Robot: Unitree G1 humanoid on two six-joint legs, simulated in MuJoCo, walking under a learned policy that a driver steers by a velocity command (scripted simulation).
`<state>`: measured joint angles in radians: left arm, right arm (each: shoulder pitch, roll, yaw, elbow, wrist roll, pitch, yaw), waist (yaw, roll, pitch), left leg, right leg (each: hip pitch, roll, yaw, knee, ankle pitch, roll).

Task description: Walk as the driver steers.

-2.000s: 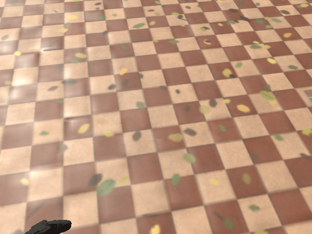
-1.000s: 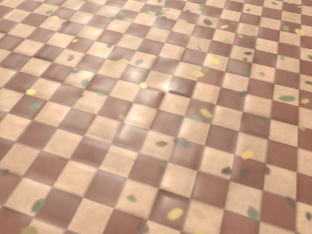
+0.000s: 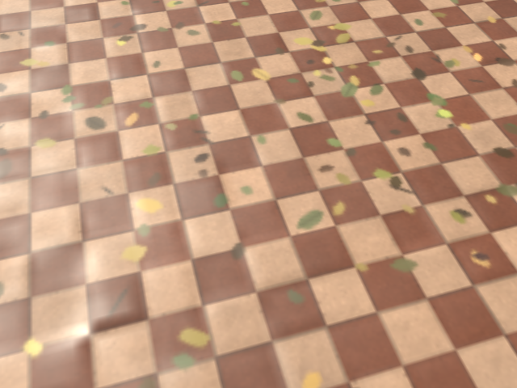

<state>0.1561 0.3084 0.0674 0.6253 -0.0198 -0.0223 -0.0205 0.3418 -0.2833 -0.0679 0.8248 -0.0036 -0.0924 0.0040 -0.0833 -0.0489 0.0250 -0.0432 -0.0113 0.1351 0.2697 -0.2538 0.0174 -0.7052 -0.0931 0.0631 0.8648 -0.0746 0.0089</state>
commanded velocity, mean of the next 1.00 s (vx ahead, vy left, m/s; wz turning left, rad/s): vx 0.50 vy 0.00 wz -0.10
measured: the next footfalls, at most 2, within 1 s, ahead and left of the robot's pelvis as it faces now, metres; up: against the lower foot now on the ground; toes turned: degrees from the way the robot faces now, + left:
right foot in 0.16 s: +0.26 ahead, -0.15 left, +0.00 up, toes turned -5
left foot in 0.68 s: +0.57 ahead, +0.08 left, +0.00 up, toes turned -2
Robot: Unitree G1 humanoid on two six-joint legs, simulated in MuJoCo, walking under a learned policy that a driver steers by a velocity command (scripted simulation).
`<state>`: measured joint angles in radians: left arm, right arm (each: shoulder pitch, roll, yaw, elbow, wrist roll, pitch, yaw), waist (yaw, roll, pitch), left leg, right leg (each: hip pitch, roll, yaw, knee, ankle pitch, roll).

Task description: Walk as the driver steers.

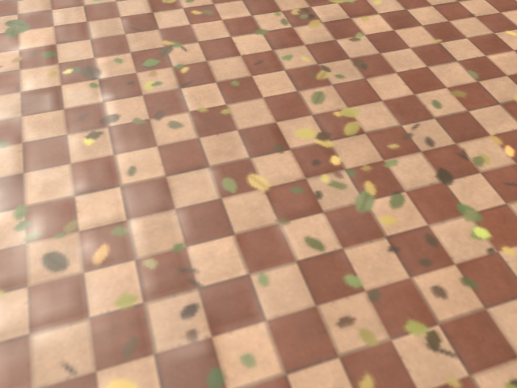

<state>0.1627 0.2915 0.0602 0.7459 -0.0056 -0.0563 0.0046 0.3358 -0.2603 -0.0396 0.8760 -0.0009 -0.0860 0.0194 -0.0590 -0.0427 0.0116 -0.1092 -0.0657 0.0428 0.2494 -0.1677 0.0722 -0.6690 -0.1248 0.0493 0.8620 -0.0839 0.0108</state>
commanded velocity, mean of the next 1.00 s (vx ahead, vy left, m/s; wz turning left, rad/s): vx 0.50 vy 0.00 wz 0.36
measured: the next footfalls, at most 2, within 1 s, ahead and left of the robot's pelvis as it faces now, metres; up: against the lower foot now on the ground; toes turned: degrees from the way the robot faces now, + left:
right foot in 0.24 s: +0.32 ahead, -0.16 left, +0.00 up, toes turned -1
left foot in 0.78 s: +0.57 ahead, +0.12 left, +0.00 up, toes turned +21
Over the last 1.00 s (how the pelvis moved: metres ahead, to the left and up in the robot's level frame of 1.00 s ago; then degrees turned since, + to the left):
0.55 0.00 0.01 -4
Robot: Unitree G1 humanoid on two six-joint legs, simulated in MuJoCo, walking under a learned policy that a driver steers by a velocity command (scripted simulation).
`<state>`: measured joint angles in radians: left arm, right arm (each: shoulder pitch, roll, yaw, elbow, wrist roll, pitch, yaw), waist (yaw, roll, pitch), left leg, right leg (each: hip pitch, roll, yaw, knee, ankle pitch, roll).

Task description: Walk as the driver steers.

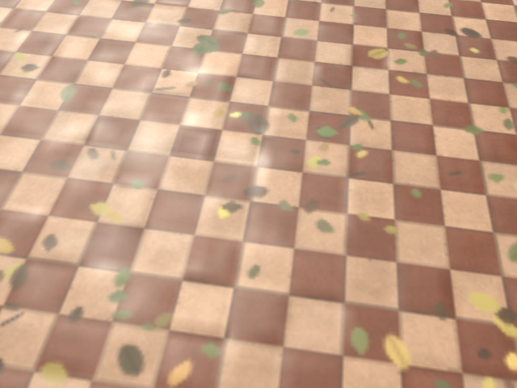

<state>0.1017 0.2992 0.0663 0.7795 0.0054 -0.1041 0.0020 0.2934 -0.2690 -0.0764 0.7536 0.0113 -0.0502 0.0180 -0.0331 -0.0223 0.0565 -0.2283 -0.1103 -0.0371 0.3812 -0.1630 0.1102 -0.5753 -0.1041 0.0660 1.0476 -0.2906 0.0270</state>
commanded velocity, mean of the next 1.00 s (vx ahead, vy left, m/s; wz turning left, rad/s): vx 0.24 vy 0.00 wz -0.02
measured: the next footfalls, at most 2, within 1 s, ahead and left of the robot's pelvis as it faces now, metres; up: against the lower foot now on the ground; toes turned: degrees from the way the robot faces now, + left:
right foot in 0.28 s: +0.35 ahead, -0.14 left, +0.00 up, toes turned +13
left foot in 0.68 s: +0.38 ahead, +0.09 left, +0.00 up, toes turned -1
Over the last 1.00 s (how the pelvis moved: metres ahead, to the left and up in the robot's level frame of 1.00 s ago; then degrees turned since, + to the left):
0.54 0.05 -0.01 25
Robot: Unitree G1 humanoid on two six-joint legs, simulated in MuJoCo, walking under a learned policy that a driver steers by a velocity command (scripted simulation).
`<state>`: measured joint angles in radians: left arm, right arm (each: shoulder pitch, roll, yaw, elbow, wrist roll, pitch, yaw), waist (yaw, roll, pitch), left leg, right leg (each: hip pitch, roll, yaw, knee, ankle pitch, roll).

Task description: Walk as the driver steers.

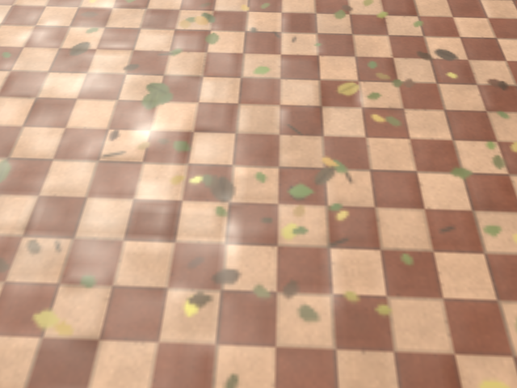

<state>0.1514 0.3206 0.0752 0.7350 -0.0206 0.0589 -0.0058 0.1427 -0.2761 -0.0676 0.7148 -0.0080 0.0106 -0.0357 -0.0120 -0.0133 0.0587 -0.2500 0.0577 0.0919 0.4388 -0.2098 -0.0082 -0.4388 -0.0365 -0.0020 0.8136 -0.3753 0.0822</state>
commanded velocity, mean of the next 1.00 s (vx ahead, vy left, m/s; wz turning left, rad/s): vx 0.01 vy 0.00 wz -0.59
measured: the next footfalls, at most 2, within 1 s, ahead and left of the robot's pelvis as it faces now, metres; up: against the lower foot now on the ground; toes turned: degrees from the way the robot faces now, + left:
right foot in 0.08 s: +0.05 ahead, -0.13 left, +0.00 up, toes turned -5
left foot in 0.58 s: +0.11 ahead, +0.08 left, +0.00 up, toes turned -27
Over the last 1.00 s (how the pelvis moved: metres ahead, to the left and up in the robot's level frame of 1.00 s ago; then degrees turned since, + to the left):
0.32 -0.04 0.00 -7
